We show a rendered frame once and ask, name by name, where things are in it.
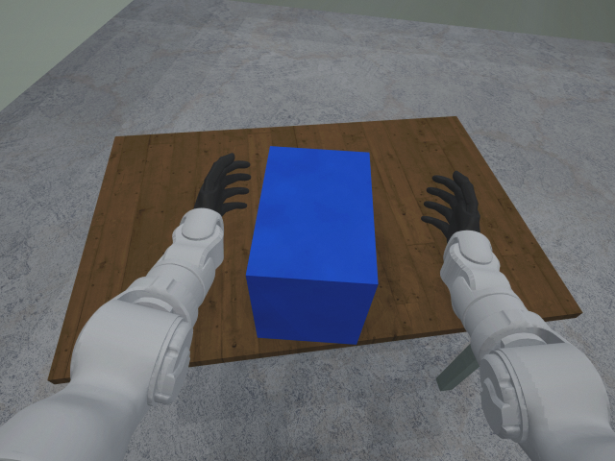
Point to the robot left upper arm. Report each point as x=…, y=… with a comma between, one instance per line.
x=131, y=358

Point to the left robot forearm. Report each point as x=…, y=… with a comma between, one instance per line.
x=179, y=282

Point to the right robot hand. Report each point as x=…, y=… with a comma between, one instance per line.
x=464, y=215

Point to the left robot hand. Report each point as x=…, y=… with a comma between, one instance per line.
x=213, y=194

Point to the carton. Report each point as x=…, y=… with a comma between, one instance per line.
x=312, y=270

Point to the right robot forearm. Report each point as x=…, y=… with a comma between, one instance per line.
x=492, y=314

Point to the robot right upper arm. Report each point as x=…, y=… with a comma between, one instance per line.
x=548, y=399

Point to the table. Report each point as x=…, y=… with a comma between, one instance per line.
x=153, y=180

